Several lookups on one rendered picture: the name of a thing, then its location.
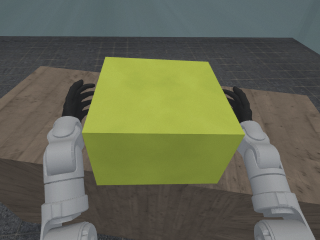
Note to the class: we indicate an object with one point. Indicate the left robot hand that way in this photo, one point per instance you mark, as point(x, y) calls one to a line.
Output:
point(73, 105)

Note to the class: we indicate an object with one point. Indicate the carton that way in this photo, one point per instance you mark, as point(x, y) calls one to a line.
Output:
point(158, 121)

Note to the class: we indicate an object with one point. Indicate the right robot hand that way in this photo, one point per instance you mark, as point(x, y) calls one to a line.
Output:
point(240, 104)

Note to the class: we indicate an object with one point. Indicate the right robot forearm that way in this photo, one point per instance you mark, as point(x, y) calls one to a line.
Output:
point(271, 192)

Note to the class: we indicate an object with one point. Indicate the robot right upper arm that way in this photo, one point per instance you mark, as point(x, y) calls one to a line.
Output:
point(281, 229)

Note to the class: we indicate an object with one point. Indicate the left robot forearm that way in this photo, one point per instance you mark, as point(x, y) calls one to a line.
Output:
point(63, 172)

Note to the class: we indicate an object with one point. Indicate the pedestal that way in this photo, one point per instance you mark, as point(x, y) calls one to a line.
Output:
point(202, 211)

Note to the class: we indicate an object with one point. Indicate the robot left upper arm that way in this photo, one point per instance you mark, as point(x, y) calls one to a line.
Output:
point(77, 231)

